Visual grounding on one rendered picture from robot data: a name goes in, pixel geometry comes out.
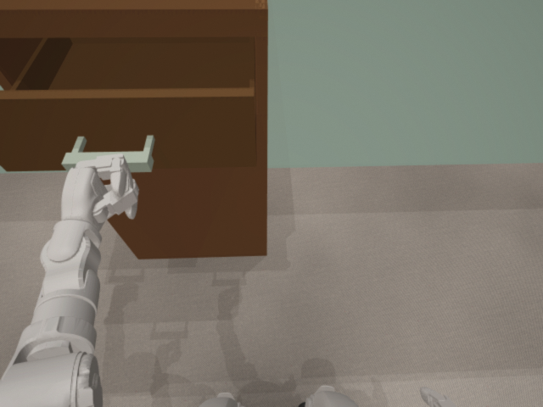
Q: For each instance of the cabinet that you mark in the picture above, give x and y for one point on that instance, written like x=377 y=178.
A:
x=185 y=212

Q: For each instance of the left robot upper arm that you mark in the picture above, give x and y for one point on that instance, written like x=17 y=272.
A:
x=67 y=380

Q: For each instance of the robot left hand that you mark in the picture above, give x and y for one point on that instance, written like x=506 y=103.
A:
x=83 y=189

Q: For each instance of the handle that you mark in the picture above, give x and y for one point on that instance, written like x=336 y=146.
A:
x=140 y=161

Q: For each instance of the robot shin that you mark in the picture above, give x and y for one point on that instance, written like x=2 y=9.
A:
x=228 y=395
x=324 y=388

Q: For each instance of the right robot shin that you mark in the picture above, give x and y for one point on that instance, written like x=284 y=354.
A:
x=324 y=388

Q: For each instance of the drawer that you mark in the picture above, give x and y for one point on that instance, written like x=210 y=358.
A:
x=195 y=95

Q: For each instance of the robot left forearm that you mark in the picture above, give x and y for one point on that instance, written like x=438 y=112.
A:
x=63 y=320

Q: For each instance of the robot right hand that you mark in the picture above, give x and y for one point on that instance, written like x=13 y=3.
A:
x=434 y=399

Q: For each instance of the left robot shin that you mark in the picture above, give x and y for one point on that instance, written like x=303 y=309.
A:
x=228 y=395

